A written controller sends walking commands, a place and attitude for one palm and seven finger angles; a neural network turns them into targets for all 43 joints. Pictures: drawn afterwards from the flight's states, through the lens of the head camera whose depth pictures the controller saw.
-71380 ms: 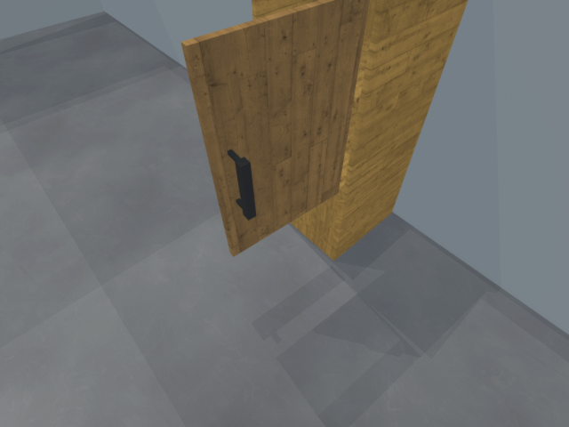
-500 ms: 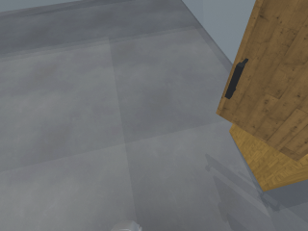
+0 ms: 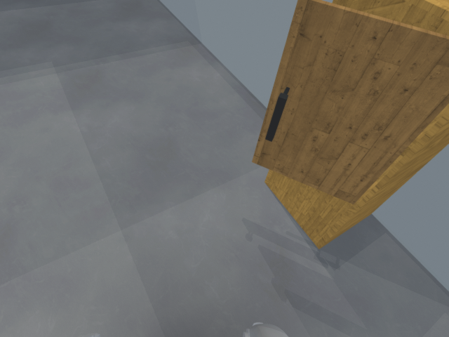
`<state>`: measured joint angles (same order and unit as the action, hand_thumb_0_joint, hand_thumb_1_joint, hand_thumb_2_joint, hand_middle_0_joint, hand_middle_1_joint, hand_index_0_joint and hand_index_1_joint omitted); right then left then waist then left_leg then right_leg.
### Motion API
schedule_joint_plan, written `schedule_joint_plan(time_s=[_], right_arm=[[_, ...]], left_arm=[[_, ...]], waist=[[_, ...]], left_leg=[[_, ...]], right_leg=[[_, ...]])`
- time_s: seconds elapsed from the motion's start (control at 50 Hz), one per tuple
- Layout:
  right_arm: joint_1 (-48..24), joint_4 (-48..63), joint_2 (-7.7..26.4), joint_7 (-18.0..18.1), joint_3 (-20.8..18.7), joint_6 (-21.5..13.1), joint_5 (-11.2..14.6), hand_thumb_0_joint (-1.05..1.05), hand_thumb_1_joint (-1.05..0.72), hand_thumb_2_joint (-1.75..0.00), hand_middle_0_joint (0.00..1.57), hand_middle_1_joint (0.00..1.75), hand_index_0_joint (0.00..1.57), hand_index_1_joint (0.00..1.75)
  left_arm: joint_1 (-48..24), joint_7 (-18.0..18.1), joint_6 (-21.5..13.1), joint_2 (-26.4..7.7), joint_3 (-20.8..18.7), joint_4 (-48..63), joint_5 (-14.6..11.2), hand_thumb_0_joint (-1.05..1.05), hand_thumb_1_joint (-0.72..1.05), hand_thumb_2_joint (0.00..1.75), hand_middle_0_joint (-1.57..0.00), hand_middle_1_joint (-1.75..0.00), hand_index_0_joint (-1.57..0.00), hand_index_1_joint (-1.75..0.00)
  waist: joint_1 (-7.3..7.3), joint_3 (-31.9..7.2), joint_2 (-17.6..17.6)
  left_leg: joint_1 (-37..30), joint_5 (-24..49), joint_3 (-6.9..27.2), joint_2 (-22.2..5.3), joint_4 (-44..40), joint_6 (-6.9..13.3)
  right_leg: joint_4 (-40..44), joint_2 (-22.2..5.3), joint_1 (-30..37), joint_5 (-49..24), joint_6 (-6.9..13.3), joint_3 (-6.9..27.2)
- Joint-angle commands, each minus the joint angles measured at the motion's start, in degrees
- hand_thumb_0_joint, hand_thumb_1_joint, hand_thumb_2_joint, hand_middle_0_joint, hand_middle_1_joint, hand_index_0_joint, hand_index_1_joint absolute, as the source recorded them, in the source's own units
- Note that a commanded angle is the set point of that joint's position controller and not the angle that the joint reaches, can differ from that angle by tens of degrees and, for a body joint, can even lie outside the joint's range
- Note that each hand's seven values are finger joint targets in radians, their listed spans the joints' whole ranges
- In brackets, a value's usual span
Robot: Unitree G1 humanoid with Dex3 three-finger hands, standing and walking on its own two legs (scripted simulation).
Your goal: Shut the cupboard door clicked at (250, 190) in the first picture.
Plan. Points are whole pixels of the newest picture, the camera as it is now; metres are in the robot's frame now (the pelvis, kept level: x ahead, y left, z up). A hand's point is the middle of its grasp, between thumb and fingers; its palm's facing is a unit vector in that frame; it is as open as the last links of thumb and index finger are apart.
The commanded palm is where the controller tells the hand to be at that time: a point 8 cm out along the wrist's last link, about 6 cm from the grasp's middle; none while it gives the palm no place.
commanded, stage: turn to face it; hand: left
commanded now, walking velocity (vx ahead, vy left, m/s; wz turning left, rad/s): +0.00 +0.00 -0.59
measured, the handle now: (278, 114) +0.73 -0.11 -0.07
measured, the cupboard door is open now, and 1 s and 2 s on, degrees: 34 34 34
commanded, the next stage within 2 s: take the last steps up to it in 0.50 s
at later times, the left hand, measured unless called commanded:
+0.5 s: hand out of the picture +0.13 +0.13 -0.16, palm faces -0.25 -0.94 -0.25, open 7.4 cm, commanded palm none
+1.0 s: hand (152, 322) +0.16 +0.15 -0.17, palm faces -0.33 -0.93 -0.17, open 7.4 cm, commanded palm none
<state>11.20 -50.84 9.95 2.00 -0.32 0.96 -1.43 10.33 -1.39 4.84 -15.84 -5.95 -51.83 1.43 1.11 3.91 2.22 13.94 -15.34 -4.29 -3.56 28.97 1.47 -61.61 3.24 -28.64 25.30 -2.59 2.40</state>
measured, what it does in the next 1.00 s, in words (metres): steps on the spot, turning right: right foot, then left foot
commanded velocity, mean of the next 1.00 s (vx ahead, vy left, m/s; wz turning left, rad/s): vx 0.13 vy -0.02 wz -0.24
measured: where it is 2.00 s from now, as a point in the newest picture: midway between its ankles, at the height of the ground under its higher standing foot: outside the picture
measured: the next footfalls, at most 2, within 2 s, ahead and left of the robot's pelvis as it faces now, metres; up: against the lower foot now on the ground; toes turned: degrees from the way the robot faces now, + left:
right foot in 0.32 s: -0.01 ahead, -0.14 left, +0.00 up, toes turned -15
left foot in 0.72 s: +0.08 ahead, +0.09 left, +0.00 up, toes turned -14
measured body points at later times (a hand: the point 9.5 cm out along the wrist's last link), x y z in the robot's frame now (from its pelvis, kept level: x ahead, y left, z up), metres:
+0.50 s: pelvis -0.01 -0.03 +0.00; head +0.01 -0.05 +0.44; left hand +0.14 +0.18 -0.14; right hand -0.06 -0.29 -0.16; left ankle +0.00 +0.10 -0.67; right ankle -0.05 -0.13 -0.74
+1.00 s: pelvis +0.05 -0.02 +0.01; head +0.08 -0.01 +0.46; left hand +0.18 +0.20 -0.15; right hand -0.07 -0.21 -0.14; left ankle +0.04 +0.10 -0.74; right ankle +0.02 -0.16 -0.68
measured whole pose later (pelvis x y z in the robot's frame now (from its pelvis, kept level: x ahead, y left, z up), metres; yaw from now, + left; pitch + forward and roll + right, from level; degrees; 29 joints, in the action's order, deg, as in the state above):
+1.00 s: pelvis +0.05 -0.02 +0.01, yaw -21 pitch +1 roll -1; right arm 24.0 -60.1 7.6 1.8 -0.7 -2.2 -1.6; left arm 14.0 -1.6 2.1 -12.3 -4.4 -57.9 1.7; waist -1.1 0.8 1.6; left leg 4.5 -14.9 -6.6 -2.0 18.4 1.0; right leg -54.2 -2.2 -28.7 14.2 0.0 -0.9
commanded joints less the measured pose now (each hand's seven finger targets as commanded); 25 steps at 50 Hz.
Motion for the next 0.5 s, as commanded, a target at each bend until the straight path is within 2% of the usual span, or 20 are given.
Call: schedule_joint_plan(time_s=[0.0,0.08,0.1,0.16,0.2,0.24,0.26,0.28,0.3,0.32,0.34,0.36,0.4,0.44,0.48], right_arm=[[0.9,3.6,11.8,1.0,-3.1,-1.5,-0.1,0.0,-0.9,-0.9,0.2,0.3,0.2,0.3],[5.5,1.3,12.3,0.7,-3.9,-1.5,-0.1,0.0,-0.9,-0.9,0.2,0.3,0.2,0.3],[6.5,0.8,12.2,0.6,-4.0,-1.5,-0.2,0.0,-0.9,-0.9,0.2,0.3,0.2,0.3],[6.8,-0.2,13.4,0.3,-4.6,-1.2,-0.4,0.0,-0.9,-0.9,0.2,0.3,0.2,0.3],[7.3,-0.7,14.1,0.0,-4.9,-1.1,-0.3,0.0,-0.9,-0.9,0.2,0.3,0.2,0.3],[5.8,-0.8,14.5,-0.2,-5.1,-0.9,-0.1,0.0,-0.9,-0.9,0.2,0.3,0.2,0.3],[4.8,-0.5,14.3,-0.3,-5.1,-0.8,0.2,0.0,-0.9,-0.9,0.2,0.3,0.2,0.3],[4.6,-0.1,12.2,-0.7,-4.9,-0.7,0.8,0.0,-0.9,-0.9,0.2,0.3,0.2,0.3],[2.3,2.5,7.1,-0.9,-3.5,-0.6,0.8,0.0,-0.9,-0.9,0.2,0.3,0.2,0.3],[0.5,2.6,9.1,-0.3,-3.4,0.6,0.7,0.0,-0.9,-0.9,0.2,0.3,0.2,0.3],[0.4,2.2,7.8,-0.4,-3.5,0.9,0.6,0.0,-0.9,-0.9,0.2,0.3,0.2,0.3],[1.7,1.0,7.7,-0.2,-3.6,1.0,0.5,0.0,-0.9,-0.9,0.2,0.3,0.2,0.3],[3.1,-0.8,8.6,-0.7,-3.8,1.3,0.4,0.0,-0.9,-0.9,0.2,0.3,0.2,0.3],[4.5,-1.7,7.6,-1.0,-3.8,1.5,0.4,0.0,-0.9,-0.9,0.2,0.3,0.2,0.3],[3.8,-1.9,7.4,-1.0,-3.9,1.7,0.2,0.0,-0.9,-0.9,0.2,0.3,0.2,0.3]], left_arm=[[0.3,-1.0,-1.2,-2.9,-0.6,4.1,-0.1,0.0,0.9,0.9,-0.2,-0.3,-0.2,-0.3],[-3.2,-1.1,-1.1,-1.7,0.0,5.4,-0.2,0.0,0.9,0.9,-0.2,-0.3,-0.2,-0.3],[-4.3,-1.1,-1.3,-1.7,0.2,5.6,-0.1,0.0,0.9,0.9,-0.2,-0.3,-0.2,-0.3],[-4.6,-0.9,-1.5,-0.8,0.8,5.6,-0.2,0.0,0.9,0.9,-0.2,-0.3,-0.2,-0.3],[-4.7,-0.6,-2.0,-1.0,1.1,5.3,-0.2,0.0,0.9,0.9,-0.2,-0.3,-0.2,-0.3],[-1.4,-0.4,-2.2,-1.4,0.9,4.4,-0.3,0.0,0.9,0.9,-0.2,-0.3,-0.2,-0.3],[1.6,-0.2,-2.5,-2.5,0.6,3.3,-0.2,0.0,0.9,0.9,-0.2,-0.3,-0.2,-0.3],[4.9,0.4,-3.1,-6.2,0.0,2.3,0.2,0.0,0.9,0.9,-0.2,-0.3,-0.2,-0.3],[7.5,1.3,-3.8,-11.8,-1.1,1.4,0.7,0.0,0.9,0.9,-0.2,-0.3,-0.2,-0.3],[9.3,1.9,-3.7,-12.2,-0.8,0.6,-0.3,0.0,0.9,0.9,-0.2,-0.3,-0.2,-0.3],[6.6,2.2,-3.6,-10.5,-0.4,1.3,-0.2,0.0,0.9,0.9,-0.2,-0.3,-0.2,-0.3],[3.9,2.6,-3.8,-8.8,-0.4,1.6,0.0,0.0,0.9,0.9,-0.2,-0.3,-0.2,-0.3],[-0.3,2.8,-3.9,-5.8,0.6,2.6,-0.4,0.0,0.9,0.9,-0.2,-0.3,-0.2,-0.3],[-0.8,2.6,-4.3,-5.3,1.0,3.0,-0.4,0.0,0.9,0.9,-0.2,-0.3,-0.2,-0.3],[0.0,2.4,-4.4,-5.2,0.9,2.6,-0.3,0.0,0.9,0.9,-0.2,-0.3,-0.2,-0.3]], waist=[[-0.34,-3.8,-10.8],[-2.56,-4.7,-11.9],[-3.17,-4.7,-13.0],[-3.65,-6.1,-14.9],[-4.0,-7.0,-15.5],[-1.99,-7.4,-14.4],[-0.25,-8.4,-11.5],[1.14,-9.9,-2.4],[2.82,-8.5,15.5],[3.79,-8.4,10.5],[1.93,-5.3,6.5],[0.38,-5.8,11.9],[-1.53,-4.6,8.5],[-2.52,-4.6,6.1],[-2.0,-3.3,5.4]], left_leg=[[-7.0,19.3,6.6,-13.0,-11.5,4.9],[-11.0,21.0,5.1,-15.3,-10.8,6.0],[-11.9,23.7,4.7,-15.1,-10.2,6.1],[-11.5,27.8,2.1,-16.1,-7.4,6.3],[-11.3,30.6,2.2,-16.4,-5.1,6.0],[-7.6,26.9,0.1,-16.3,-2.3,3.8],[-3.6,21.4,-1.3,-14.8,1.2,1.6],[3.7,9.8,-4.9,-11.1,8.5,-1.8],[19.2,-18.8,-7.8,-1.8,21.6,-5.0],[19.3,-21.3,0.3,-1.3,31.2,-4.7],[21.7,-17.2,3.3,-1.6,35.4,-4.6],[23.4,-14.8,4.0,-1.9,37.1,-4.9],[20.1,-7.6,4.6,-2.8,37.6,-5.6],[17.0,-4.6,3.6,-1.7,35.5,-5.9],[15.6,-4.3,3.5,-1.1,32.9,-6.0]], right_leg=[[-5.1,-3.4,-4.3,-3.2,-1.5,-1.5],[2.7,-4.9,-3.8,-2.1,-1.6,-3.2],[5.5,-4.9,-3.1,-1.7,-1.4,-3.9],[14.1,-4.3,2.4,0.1,-0.3,-6.2],[20.2,-3.5,6.1,-0.1,0.8,-7.1],[29.3,-3.3,13.1,-7.2,1.9,-7.4],[36.6,-3.7,19.6,-14.8,2.6,-6.9],[41.6,-10.5,27.8,-23.3,4.7,0.9],[42.9,-23.8,33.7,-40.8,10.6,18.0],[42.2,-27.1,28.2,-44.8,15.8,18.7],[42.3,-24.0,26.4,-41.1,16.0,14.5],[42.1,-21.3,26.7,-40.1,14.7,14.6],[42.2,-17.4,22.6,-37.3,12.6,7.9],[43.0,-15.5,19.5,-34.7,11.6,5.6],[44.4,-15.5,17.4,-28.7,12.0,7.3]])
